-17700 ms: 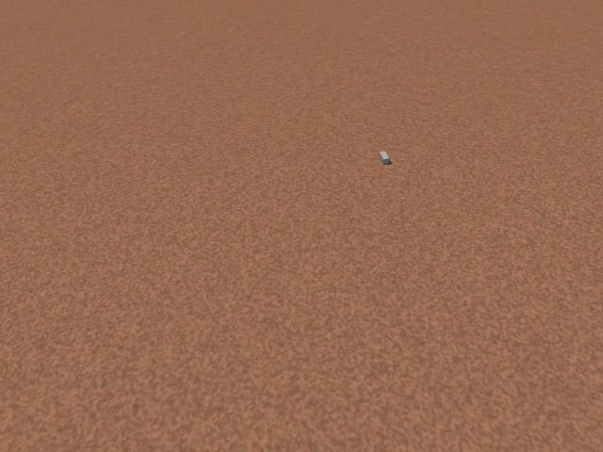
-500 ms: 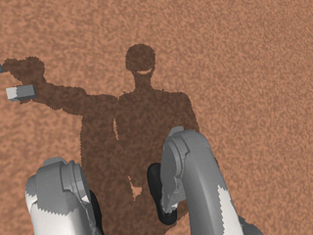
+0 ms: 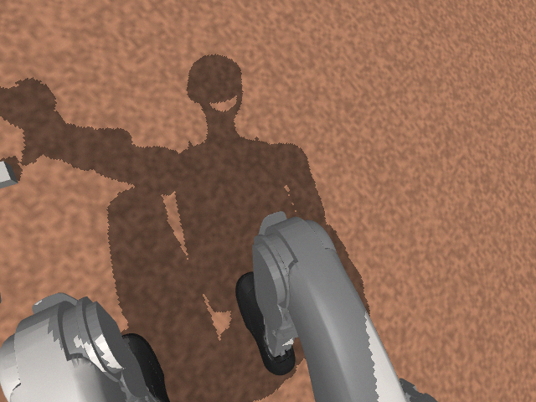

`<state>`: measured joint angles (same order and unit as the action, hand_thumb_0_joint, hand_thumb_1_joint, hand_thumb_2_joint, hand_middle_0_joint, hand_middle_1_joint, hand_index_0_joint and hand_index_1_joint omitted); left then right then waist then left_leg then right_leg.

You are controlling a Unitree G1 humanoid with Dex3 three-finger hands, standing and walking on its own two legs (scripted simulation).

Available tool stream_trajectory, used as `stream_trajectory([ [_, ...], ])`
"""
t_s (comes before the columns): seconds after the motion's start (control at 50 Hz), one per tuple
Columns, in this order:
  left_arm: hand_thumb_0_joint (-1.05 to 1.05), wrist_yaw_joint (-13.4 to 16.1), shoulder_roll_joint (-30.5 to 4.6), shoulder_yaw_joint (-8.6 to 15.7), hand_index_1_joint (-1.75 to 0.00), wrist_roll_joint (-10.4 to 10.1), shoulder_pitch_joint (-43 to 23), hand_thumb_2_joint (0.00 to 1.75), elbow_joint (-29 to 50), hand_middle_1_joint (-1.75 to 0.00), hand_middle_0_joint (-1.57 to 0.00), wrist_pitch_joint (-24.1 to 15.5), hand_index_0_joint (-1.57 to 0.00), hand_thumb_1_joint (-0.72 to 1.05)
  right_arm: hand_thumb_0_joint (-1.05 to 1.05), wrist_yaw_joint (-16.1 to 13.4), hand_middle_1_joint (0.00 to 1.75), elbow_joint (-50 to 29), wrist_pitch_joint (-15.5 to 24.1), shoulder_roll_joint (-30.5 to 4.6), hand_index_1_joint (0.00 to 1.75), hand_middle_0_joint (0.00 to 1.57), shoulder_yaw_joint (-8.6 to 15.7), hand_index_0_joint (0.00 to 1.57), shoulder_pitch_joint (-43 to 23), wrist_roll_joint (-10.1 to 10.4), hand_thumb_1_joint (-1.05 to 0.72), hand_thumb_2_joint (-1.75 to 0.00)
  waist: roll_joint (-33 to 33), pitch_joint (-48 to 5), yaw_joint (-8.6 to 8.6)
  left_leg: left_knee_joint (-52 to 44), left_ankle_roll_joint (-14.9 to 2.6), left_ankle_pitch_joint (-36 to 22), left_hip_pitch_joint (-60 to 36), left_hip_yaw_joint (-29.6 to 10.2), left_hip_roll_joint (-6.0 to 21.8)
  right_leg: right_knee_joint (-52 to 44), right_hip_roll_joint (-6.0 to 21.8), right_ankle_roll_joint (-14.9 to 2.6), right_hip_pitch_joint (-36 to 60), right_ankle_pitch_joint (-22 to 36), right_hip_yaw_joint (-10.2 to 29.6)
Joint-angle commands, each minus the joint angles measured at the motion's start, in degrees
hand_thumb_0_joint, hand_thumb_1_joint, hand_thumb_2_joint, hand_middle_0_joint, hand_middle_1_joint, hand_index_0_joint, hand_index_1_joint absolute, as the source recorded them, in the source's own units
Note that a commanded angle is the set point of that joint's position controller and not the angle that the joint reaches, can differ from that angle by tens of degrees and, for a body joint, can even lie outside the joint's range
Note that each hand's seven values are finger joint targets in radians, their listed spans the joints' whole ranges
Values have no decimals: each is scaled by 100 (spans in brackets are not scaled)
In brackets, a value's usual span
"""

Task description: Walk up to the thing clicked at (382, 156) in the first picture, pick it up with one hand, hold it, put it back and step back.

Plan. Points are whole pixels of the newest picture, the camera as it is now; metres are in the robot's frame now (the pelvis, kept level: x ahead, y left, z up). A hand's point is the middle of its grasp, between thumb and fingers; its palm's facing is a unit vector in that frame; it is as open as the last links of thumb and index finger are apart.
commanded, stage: approach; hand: left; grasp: from above
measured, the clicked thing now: out of the picture +0.52 +0.30 -0.31
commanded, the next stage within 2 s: close in in 0.20 s
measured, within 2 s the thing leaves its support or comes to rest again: neither
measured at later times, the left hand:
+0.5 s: hand out of the picture +0.51 +0.29 -0.18, palm faces -0.42 -0.07 -0.91, open 11.8 cm
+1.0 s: hand out of the picture +0.51 +0.29 -0.24, palm faces -0.45 -0.09 -0.89, open 12.3 cm
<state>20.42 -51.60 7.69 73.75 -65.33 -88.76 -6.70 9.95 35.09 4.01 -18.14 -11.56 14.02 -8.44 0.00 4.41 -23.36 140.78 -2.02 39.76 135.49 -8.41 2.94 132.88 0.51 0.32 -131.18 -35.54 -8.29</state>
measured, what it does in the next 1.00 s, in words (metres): stands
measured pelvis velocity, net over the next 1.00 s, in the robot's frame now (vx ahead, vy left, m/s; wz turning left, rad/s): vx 0.00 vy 0.00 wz -0.04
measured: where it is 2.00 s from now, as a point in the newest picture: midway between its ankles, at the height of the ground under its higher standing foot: (216, 372)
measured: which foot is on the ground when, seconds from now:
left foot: down 0.00-1.00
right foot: down 0.00-1.00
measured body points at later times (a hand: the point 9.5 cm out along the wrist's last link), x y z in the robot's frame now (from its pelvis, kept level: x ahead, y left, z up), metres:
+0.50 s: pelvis +0.00 +0.01 +0.00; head +0.26 +0.11 +0.35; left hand +0.53 +0.29 -0.13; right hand +0.05 -0.27 -0.06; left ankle +0.07 +0.12 -0.29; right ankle +0.11 -0.11 -0.29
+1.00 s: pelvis +0.00 +0.00 -0.01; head +0.30 +0.10 +0.31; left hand +0.53 +0.30 -0.19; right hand +0.00 -0.25 -0.06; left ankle +0.07 +0.12 -0.29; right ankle +0.11 -0.11 -0.29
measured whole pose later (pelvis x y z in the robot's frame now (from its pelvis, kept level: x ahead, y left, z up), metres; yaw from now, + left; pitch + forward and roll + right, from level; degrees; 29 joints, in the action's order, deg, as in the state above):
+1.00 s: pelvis +0.00 +0.00 -0.01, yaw -2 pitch +30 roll -13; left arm 27.1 -60.3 6.6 76.4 -65.8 -93.5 -13.7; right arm 9.9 34.5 7.6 -19.7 -16.2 12.1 -12.5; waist -6.7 9.9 -24.6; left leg 144.6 -1.8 41.0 135.7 -11.6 2.6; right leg 134.5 -0.1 0.9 -130.1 -35.8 -10.8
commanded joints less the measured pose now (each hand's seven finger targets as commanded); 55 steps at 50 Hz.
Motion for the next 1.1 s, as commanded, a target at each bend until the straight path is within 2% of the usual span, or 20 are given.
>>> stream_trajectory([
  [0.0,0,-172,-2193,459,-65,-257,-1133,67,1100,-65,-42,-41,-42,-15,0,-128,30,-109,-75,-1770,30,20,613,20,1070,1,-90,-89,1649,-3985,268,-1262,-66,-1195,-2109,493,-232,-1314,-254,-221,2911,1148,-92],
  [0.06,0,-383,-1990,304,-66,-332,-1420,68,1553,-66,-41,-395,-41,-17,0,-187,30,-83,-119,-1711,30,20,628,20,1080,-52,-90,-90,1708,-4068,109,-1165,-19,-1098,-2326,417,-202,-1388,-273,-231,2796,991,-113],
  [0.08,0,-440,-1698,57,-66,-387,-1637,69,1763,-65,-41,-544,-41,-17,0,-197,30,-105,-108,-1668,30,20,624,20,1015,-63,-90,-90,1788,-4121,80,-1145,12,-1017,-2441,388,-181,-1405,-286,-252,2688,885,-123],
  [0.1,0,-424,-1805,117,-66,-371,-1564,69,1723,-66,-41,-653,-40,-18,0,-216,30,32,-110,-1690,30,20,648,20,1134,-82,-90,-90,1844,-4134,64,-1164,31,-1022,-2528,367,-174,-1421,-291,-242,2709,896,-170],
  [0.12,0,-455,-1494,-174,-68,-380,-1736,69,1777,-68,-39,-768,-39,-18,0,-214,30,28,-97,-1641,30,20,647,20,1112,-89,-90,-90,1901,-4095,-4,-1144,37,-933,-2583,354,-167,-1415,-295,-229,2578,832,-161],
  [0.14,0,-443,-1479,-192,-68,-343,-1705,70,1662,-67,-39,-851,-39,-19,0,-234,30,127,-86,-1717,30,20,672,20,1164,-115,-90,-90,1834,-3931,-67,-1106,44,-871,-2584,336,-176,-1443,-281,-235,2387,754,-243],
  [0.24,0,-149,-1062,-652,-66,-142,-2313,74,1833,-65,-43,-1042,-41,-17,0,-228,30,386,-88,-1670,30,20,663,20,1210,-149,-90,-90,2389,-4096,-5,-1294,141,-1065,-3285,214,-163,-1265,-279,-273,1972,929,-401],
  [0.32,0,200,-1087,-614,-60,129,-2255,68,1081,-59,-43,-758,-42,-15,0,-160,30,428,-38,-1678,30,20,650,20,1172,-166,-90,-90,2612,-3860,-74,-1427,166,-1349,-3484,138,-159,-1034,-260,-258,1643,1241,-487],
  [0.42,0,458,-1122,-493,-59,255,-1874,67,336,-58,-45,-390,-44,-13,0,-104,30,264,-20,-1710,30,20,570,20,964,-159,-89,-89,2506,-3613,32,-1607,171,-1403,-3315,89,-168,-962,-240,-269,1533,1297,-488],
  [0.44,0,442,-1001,-584,-59,248,-1874,66,220,-59,-45,-293,-44,-12,0,-81,30,184,20,-1690,30,20,517,20,964,-144,-89,-89,2477,-3456,-84,-1538,136,-1423,-3249,130,-176,-976,-247,-263,1500,1315,-453],
  [0.46,0,506,-1529,-167,-59,256,-1994,69,545,-57,-43,-275,-41,-14,0,-85,30,173,19,-1776,30,20,546,20,1019,-158,-89,-90,2463,-3734,-34,-1551,121,-1471,-3317,149,-173,-1009,-254,-257,1728,1352,-437],
  [0.48,0,477,-1317,-385,-59,237,-2057,70,399,-57,-44,-228,-41,-16,0,-78,30,31,50,-1731,30,20,488,20,919,-136,-89,-90,2434,-3682,-47,-1476,92,-1418,-3140,196,-193,-1003,-250,-260,1768,1357,-397],
  [0.5,0,476,-1450,-172,-60,214,-1805,70,105,-57,-43,-186,-41,-16,0,-60,30,96,58,-1748,30,20,493,20,981,-149,-89,-90,2212,-3554,-116,-1428,56,-1361,-2995,217,-185,-1021,-261,-244,1843,1318,-376],
  [0.56,0,433,-1442,-121,-58,126,-1799,69,-79,-56,-45,-219,-42,-15,0,-83,30,-12,88,-1784,30,20,382,20,981,-180,-89,-90,1812,-3332,-310,-1302,-25,-1143,-2509,250,-202,-1142,-284,-197,2041,1170,-365],
  [0.62,0,394,-1853,-62,-61,99,-1902,69,189,-59,-43,-396,-41,-15,0,-116,30,-20,145,-1807,30,20,315,20,924,-194,-89,-90,1911,-3558,-187,-1223,-25,-923,-2440,282,-189,-1164,-303,-200,2320,973,-307],
  [0.76,0,558,-2257,9,-66,165,-1873,74,509,-64,-37,-795,-35,-21,0,-177,30,-36,209,-1899,30,20,136,20,1038,-327,-89,-90,2258,-3627,-283,-1080,60,-1097,-2837,164,-124,-1110,-319,-210,2336,1067,-455],
  [0.84,0,759,-2344,37,-64,223,-1740,75,551,-61,-38,-824,-36,-22,0,-153,30,-4,272,-1892,30,20,121,20,1068,-394,-89,-90,2566,-3737,-202,-1101,100,-1244,-3137,131,-79,-1025,-359,-204,2356,1197,-488],
  [0.96,0,937,-2166,-65,-61,220,-1560,75,124,-58,-39,-619,-35,-22,0,-37,30,68,404,-2006,30,20,90,20,1058,-446,-89,-90,2521,-3311,-397,-969,107,-1634,-3088,80,-53,-949,-367,-175,2233,1568,-560],
  [1.0,0,986,-2321,101,-62,185,-1546,75,145,-59,-39,-586,-36,-21,0,4,30,95,438,-1993,30,20,25,20,1012,-440,-89,-90,2544,-3246,-337,-1016,152,-1691,-3099,-2,-34,-918,-360,-197,2161,1555,-617],
  [1.08,0,968,-2258,42,-61,144,-1526,72,37,-59,-40,-520,-37,-19,0,74,30,25,511,-1966,30,20,-14,20,931,-449,-89,-90,2437,-3255,-389,-1010,110,-1491,-2976,4,-29,-929,-379,-163,2299,1484,-599],
])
